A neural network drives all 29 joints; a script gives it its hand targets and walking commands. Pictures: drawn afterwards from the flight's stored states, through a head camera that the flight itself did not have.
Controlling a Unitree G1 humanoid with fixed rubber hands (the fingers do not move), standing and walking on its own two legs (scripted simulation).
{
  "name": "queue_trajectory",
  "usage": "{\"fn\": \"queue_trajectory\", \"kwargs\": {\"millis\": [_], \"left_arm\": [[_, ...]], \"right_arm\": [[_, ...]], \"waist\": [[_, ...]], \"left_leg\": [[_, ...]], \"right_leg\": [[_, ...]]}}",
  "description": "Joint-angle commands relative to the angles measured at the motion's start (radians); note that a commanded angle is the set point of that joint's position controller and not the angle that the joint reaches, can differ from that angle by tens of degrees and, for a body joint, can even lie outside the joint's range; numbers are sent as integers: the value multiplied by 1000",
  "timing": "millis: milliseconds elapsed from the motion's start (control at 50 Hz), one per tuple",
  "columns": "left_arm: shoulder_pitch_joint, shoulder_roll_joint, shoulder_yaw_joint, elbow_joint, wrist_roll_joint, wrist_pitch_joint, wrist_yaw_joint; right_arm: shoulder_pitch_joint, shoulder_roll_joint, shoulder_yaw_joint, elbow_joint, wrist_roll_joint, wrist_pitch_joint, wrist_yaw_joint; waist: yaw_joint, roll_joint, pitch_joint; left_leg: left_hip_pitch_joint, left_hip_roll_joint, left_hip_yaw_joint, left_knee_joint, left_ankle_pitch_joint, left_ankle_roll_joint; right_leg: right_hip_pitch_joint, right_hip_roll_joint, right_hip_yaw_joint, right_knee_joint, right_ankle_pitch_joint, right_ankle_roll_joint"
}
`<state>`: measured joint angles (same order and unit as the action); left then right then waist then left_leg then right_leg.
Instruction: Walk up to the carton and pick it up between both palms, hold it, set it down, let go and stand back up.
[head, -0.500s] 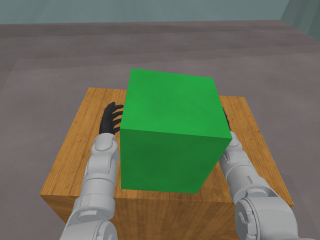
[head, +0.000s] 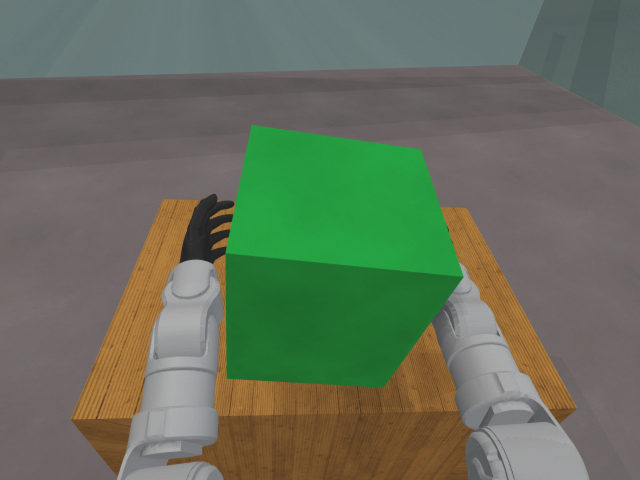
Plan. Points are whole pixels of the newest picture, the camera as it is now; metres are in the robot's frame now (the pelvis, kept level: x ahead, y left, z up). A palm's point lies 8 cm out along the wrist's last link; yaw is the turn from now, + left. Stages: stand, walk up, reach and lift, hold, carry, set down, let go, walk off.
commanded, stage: reach and lift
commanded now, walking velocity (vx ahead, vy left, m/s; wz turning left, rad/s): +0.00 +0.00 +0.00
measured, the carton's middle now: (322, 265) +0.36 -0.02 +0.12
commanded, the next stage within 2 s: hold in 1.20 s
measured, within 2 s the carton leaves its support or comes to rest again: neither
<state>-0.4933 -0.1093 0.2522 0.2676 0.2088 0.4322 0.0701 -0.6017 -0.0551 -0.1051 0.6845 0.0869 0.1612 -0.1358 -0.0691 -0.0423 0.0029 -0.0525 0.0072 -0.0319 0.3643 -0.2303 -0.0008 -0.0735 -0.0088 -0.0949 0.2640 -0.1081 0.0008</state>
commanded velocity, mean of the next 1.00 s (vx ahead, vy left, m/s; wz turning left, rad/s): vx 0.00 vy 0.00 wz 0.00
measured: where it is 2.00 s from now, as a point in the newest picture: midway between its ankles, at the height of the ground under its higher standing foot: outside the picture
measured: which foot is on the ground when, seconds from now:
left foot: down 0.00-1.00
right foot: down 0.00-1.00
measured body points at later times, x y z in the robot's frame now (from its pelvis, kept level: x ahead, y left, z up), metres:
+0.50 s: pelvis -0.01 +0.01 +0.00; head -0.04 +0.03 +0.45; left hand +0.37 +0.14 +0.15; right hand +0.36 -0.17 +0.13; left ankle -0.02 +0.11 -0.75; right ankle +0.03 -0.12 -0.75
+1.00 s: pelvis -0.01 +0.00 +0.00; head -0.04 +0.02 +0.45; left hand +0.36 +0.14 +0.16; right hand +0.36 -0.16 +0.14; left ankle -0.02 +0.11 -0.75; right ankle +0.03 -0.12 -0.75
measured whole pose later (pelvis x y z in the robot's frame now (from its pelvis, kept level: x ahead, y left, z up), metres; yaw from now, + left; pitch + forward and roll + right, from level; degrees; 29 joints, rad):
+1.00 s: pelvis -0.01 +0.00 +0.00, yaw +0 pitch -7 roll -1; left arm -0.52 -0.06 0.26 0.11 0.23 0.59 0.00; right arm -0.58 -0.02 -0.08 0.53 0.11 0.23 -0.18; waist -0.07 -0.05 0.06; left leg -0.03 0.01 -0.03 0.37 -0.22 0.00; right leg -0.05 -0.01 -0.10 0.27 -0.10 0.00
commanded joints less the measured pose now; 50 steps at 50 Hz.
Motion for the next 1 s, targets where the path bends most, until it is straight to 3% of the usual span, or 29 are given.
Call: {"fn": "queue_trajectory", "kwargs": {"millis": [0,20,40,60,120,140,200,240,260,300,320,340,380,440,460,480,520,560,580,640,660,720,780,820,860,900,920,960,980], "left_arm": [[-613,-497,-438,-187,-55,-15,-157],[-625,-527,-495,-258,-76,-16,-153],[-619,-507,-490,-226,-82,-12,-157],[-633,-516,-516,-269,-88,-5,-155],[-622,-490,-480,-224,-73,8,-157],[-631,-499,-514,-292,-87,6,-158],[-617,-516,-559,-271,-111,18,-144],[-618,-463,-478,-195,-72,31,-157],[-661,-484,-483,-219,-88,27,-154],[-684,-499,-491,-207,-89,32,-158],[-659,-517,-513,-236,-93,33,-156],[-656,-490,-490,-188,-88,42,-160],[-695,-506,-466,-173,-81,36,-162],[-674,-513,-522,-234,-114,36,-151],[-641,-501,-510,-229,-94,46,-154],[-643,-489,-471,-142,-62,60,-160],[-652,-449,-406,-119,-34,74,-187],[-678,-450,-404,-156,-38,73,-195],[-673,-498,-471,-237,-72,70,-191],[-753,-493,-515,-255,-102,49,-171],[-725,-483,-510,-229,-102,54,-173],[-642,-460,-463,-197,-73,80,-182],[-643,-401,-385,-132,-41,100,-207],[-687,-418,-390,-178,-51,99,-211],[-689,-445,-463,-257,-92,96,-206],[-689,-446,-496,-273,-106,90,-202],[-706,-475,-550,-354,-138,86,-195],[-705,-439,-506,-297,-99,98,-195],[-652,-430,-503,-292,-97,111,-203]], "right_arm": [[-677,565,390,-359,56,-54,137],[-703,573,415,-417,75,-64,134],[-707,547,395,-430,58,-65,132],[-719,561,407,-452,78,-67,131],[-728,540,381,-440,46,-60,139],[-725,557,427,-490,66,-69,136],[-788,556,436,-578,66,-76,132],[-706,538,374,-448,21,-46,133],[-769,544,374,-468,32,-56,144],[-776,543,361,-445,20,-60,148],[-791,550,373,-491,33,-68,145],[-750,550,356,-430,20,-50,143],[-737,545,310,-381,-10,-50,151],[-745,552,363,-447,30,-65,150],[-720,543,371,-430,37,-52,142],[-732,517,332,-370,13,-41,144],[-727,535,310,-316,-1,-36,144],[-775,568,349,-362,25,-53,148],[-796,567,374,-464,51,-71,146],[-821,589,400,-478,61,-78,134],[-814,582,391,-503,56,-75,130],[-805,560,401,-507,59,-62,118],[-790,554,367,-409,29,-32,117],[-813,576,386,-455,44,-36,116],[-806,580,412,-534,68,-45,107],[-761,574,409,-521,66,-38,97],[-740,581,428,-569,85,-38,96],[-749,561,428,-490,81,-16,96],[-740,570,432,-533,77,-17,94]], "waist": [[8,49,-379],[12,50,-448],[-9,43,-409],[-4,68,-418],[5,33,-379],[5,49,-430],[5,53,-492],[-20,28,-355],[4,23,-397],[-11,53,-419],[-4,52,-451],[-27,47,-407],[-29,49,-415],[-21,69,-537],[-26,66,-489],[-32,63,-376],[-10,42,-267],[18,35,-329],[-2,55,-430],[7,76,-503],[-2,74,-484],[16,56,-409],[14,8,-304],[21,-8,-374],[3,26,-495],[-20,49,-519],[-37,80,-584],[-19,66,-444],[-8,50,-446]], "left_leg": [[-23,-66,31,-53,377,-43],[29,-57,23,-35,447,-53],[45,-53,21,-33,441,-57],[55,-57,28,-25,462,-65],[31,-55,32,-43,368,-50],[59,-49,28,-32,424,-55],[81,-49,28,-14,427,-54],[54,-46,33,-47,329,-44],[20,-46,38,-48,267,-39],[36,-39,36,-52,252,-39],[54,-36,38,-41,300,-40],[56,-39,34,-44,295,-46],[43,-36,36,-56,234,-46],[129,-30,19,-7,413,-64],[115,-35,28,-9,409,-64],[79,-34,25,-38,314,-61],[-3,-46,50,-81,207,-37],[-21,-49,62,-77,223,-23],[23,-42,46,-53,331,-35],[54,-48,44,-27,367,-47],[50,-51,42,-23,356,-53],[13,-54,56,-43,308,-37],[-61,-57,70,-93,172,-6],[-50,-51,67,-92,198,-3],[0,-54,59,-56,319,-26],[36,-53,55,-27,376,-46],[83,-50,39,-4,449,-65],[58,-44,31,-26,379,-56],[27,-51,45,-32,369,-47]], "right_leg": [[312,44,17,49,329,24],[306,59,9,61,356,22],[256,59,6,45,314,21],[270,61,2,52,327,18],[231,62,1,36,234,17],[249,64,-3,50,287,14],[209,69,-6,40,272,10],[199,61,-6,20,189,14],[178,68,-10,28,128,10],[175,62,-14,35,118,12],[183,65,-20,42,165,11],[181,63,-18,31,163,14],[161,61,-20,25,99,8],[170,72,-23,43,207,7],[209,65,-15,33,242,10],[171,61,-17,12,149,8],[207,52,-10,15,104,12],[263,49,-1,37,158,16],[284,54,-6,56,256,7],[268,59,-5,54,247,9],[258,53,-9,47,242,15],[285,52,0,39,229,14],[294,36,6,29,142,25],[310,47,-2,42,153,26],[353,53,-2,57,271,21],[341,55,-6,60,303,25],[330,60,-12,67,336,19],[295,66,-13,41,242,11],[332,61,-7,45,282,12]]}}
